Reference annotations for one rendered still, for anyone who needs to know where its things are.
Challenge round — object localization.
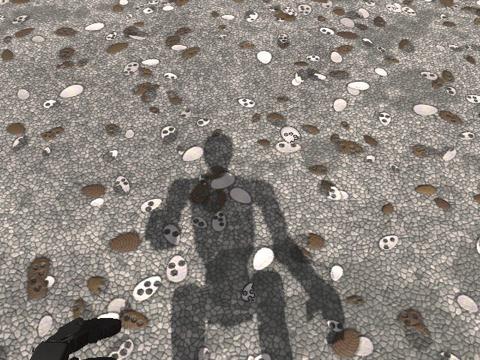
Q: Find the left robot hand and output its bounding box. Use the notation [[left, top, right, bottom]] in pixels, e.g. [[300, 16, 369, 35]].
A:
[[30, 317, 122, 360]]

